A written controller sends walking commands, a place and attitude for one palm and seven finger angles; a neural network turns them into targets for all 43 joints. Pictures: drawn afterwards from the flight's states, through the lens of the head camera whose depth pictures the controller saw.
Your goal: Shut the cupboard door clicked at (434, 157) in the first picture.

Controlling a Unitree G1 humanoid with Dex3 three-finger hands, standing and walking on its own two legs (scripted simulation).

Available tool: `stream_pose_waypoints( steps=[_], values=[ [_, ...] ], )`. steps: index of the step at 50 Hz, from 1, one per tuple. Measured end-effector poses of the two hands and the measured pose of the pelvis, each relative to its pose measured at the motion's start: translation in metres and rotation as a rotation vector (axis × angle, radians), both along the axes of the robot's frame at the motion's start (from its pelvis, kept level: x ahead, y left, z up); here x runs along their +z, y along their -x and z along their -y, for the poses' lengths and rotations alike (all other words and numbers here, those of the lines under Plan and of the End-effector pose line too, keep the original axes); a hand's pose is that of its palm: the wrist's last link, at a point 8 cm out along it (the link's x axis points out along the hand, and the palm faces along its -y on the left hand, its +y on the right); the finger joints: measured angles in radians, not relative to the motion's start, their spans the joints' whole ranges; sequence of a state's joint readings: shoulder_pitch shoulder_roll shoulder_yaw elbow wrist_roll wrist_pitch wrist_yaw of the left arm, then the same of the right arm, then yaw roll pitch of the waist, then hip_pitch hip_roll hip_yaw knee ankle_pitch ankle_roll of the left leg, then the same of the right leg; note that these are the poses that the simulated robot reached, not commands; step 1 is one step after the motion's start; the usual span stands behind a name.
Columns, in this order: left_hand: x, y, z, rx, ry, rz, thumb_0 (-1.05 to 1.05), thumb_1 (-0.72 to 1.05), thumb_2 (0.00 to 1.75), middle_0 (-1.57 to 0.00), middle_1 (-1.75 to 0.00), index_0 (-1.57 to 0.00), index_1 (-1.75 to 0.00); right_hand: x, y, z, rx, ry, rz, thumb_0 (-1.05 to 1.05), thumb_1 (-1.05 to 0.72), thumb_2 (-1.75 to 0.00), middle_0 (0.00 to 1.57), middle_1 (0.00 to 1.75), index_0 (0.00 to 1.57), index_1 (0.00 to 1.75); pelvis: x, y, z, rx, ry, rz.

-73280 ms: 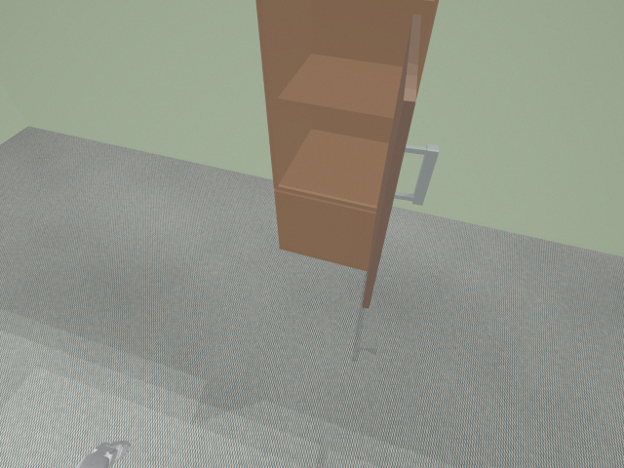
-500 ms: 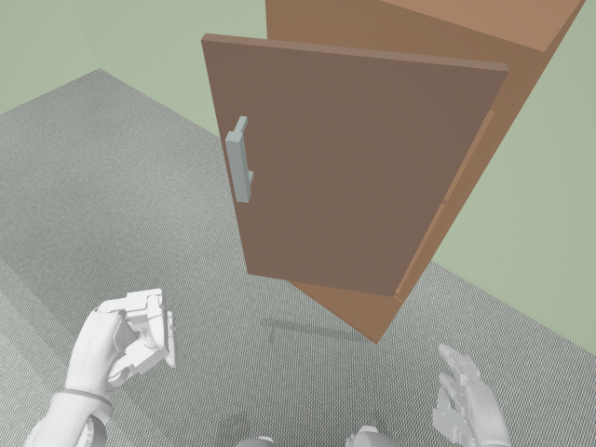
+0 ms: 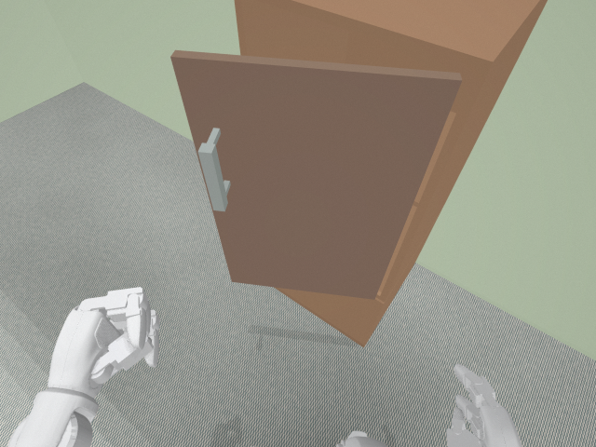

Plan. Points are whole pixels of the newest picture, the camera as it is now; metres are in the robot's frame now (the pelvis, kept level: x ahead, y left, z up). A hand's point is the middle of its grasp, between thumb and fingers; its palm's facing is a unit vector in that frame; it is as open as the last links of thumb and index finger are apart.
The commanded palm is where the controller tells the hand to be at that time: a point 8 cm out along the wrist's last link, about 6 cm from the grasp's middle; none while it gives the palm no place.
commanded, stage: raise the hand and make a fist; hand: left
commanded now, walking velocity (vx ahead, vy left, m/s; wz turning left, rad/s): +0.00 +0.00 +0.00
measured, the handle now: (217, 171) +0.50 +0.16 +0.07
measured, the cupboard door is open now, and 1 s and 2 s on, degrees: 28 28 26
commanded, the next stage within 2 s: bring the fist close to the handle in 0.08 s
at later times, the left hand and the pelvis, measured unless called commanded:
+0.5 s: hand (183, 311) +0.27 +0.16 +0.06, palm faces -0.14 -0.99 -0.03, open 3.1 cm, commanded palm +0.26 +0.22 +0.07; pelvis -0.01 +0.01 +0.00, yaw +1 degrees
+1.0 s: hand (209, 237) +0.37 +0.15 +0.08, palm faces -0.07 -1.00 -0.02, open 3.1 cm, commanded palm +0.35 +0.20 +0.07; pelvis -0.01 +0.00 +0.00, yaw +0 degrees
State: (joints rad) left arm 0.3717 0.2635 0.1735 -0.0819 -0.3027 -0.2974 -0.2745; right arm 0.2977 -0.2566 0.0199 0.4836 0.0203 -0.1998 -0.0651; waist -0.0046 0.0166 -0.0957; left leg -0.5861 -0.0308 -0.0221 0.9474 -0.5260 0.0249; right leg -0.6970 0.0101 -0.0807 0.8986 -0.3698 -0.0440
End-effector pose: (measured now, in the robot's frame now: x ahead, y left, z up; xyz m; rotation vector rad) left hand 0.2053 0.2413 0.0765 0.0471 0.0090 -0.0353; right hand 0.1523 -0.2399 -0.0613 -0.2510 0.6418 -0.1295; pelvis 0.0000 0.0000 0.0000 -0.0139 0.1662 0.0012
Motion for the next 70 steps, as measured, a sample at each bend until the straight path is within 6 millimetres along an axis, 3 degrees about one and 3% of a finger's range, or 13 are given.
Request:
stream_pose_waypoints(
  steps=[3,10,14,19,27,35,44,52,58,64,70],
  values=[
    [0.005,0.003,-0.003,0.025,-0.003,0.043,0.02,0.90,0.90,-1.30,-1.50,-1.30,-1.50,-0.001,-0.001,-0.001,0.015,-0.005,0.004,0.01,-0.90,-0.90,0.21,0.30,0.20,0.30,-0.001,0.003,0.001,0.006,0.002,0.003],
    [-0.016,0.011,0.008,-0.049,0.002,-0.083,0.02,0.90,0.90,-1.30,-1.50,-1.30,-1.50,-0.003,0.000,-0.006,0.021,-0.024,0.018,0.01,-0.90,-0.90,0.21,0.30,0.20,0.30,-0.002,0.009,0.000,0.006,0.002,0.007],
    [-0.007,0.008,0.004,-0.026,-0.005,-0.025,0.02,0.90,0.90,-1.30,-1.50,-1.30,-1.50,-0.004,0.001,-0.010,0.028,-0.019,0.020,0.01,-0.90,-0.90,0.21,0.30,0.20,0.30,-0.002,0.011,-0.001,0.010,0.004,0.012],
    [0.004,-0.017,0.001,-0.003,0.007,0.076,0.02,0.90,0.90,-1.30,-1.50,-1.30,-1.50,-0.011,0.005,-0.014,0.042,-0.021,-0.003,0.01,-0.90,-0.90,0.21,0.30,0.20,0.30,-0.005,0.014,-0.003,0.020,0.007,0.008],
    [-0.012,-0.057,0.031,-0.114,0.021,-0.043,0.02,0.90,0.90,-1.30,-1.50,-1.30,-1.50,-0.015,0.018,-0.013,-0.006,-0.030,-0.046,0.01,-0.90,-0.90,0.21,0.30,0.20,0.30,-0.001,0.012,-0.007,0.004,-0.005,-0.004],
    [0.003,-0.088,0.016,-0.003,0.017,0.045,0.02,0.90,0.90,-1.30,-1.50,-1.30,-1.50,-0.019,0.030,-0.007,-0.028,-0.024,-0.119,0.01,-0.90,-0.90,0.21,0.30,0.20,0.30,0.002,0.007,-0.006,-0.005,-0.010,-0.015],
    [-0.011,-0.117,0.037,-0.078,0.031,-0.026,0.02,0.90,0.90,-1.30,-1.50,-1.30,-1.50,-0.026,0.036,0.000,-0.053,-0.015,-0.179,0.01,-0.90,-0.90,0.21,0.30,0.20,0.30,0.002,0.006,-0.007,-0.006,-0.013,-0.029],
    [0.004,-0.153,0.042,-0.036,0.016,0.043,0.02,0.90,0.90,-1.30,-1.50,-1.30,-1.50,-0.032,0.045,0.004,-0.069,-0.023,-0.224,0.01,-0.90,-0.90,0.21,0.30,0.20,0.30,0.002,0.007,-0.003,-0.009,-0.017,-0.043],
    [-0.004,-0.177,0.049,-0.047,0.013,-0.031,0.02,0.90,0.90,-1.30,-1.50,-1.30,-1.50,-0.039,0.063,0.009,-0.096,-0.032,-0.292,0.01,-0.90,-0.90,0.21,0.30,0.20,0.30,0.002,0.009,0.000,-0.012,-0.021,-0.057],
    [-0.001,-0.194,0.054,-0.028,0.033,0.003,0.02,0.90,0.90,-1.30,-1.50,-1.30,-1.50,-0.044,0.089,0.017,-0.134,-0.024,-0.359,0.01,-0.90,-0.90,0.21,0.30,0.20,0.30,0.001,0.011,0.003,-0.024,-0.027,-0.074],
    [0.002,-0.190,0.053,-0.033,0.017,0.012,0.02,0.90,0.90,-1.30,-1.50,-1.30,-1.50,-0.045,0.108,0.023,-0.163,-0.039,-0.403,0.01,-0.90,-0.90,0.21,0.30,0.20,0.30,0.002,0.010,0.005,-0.037,-0.032,-0.073]
  ],
)
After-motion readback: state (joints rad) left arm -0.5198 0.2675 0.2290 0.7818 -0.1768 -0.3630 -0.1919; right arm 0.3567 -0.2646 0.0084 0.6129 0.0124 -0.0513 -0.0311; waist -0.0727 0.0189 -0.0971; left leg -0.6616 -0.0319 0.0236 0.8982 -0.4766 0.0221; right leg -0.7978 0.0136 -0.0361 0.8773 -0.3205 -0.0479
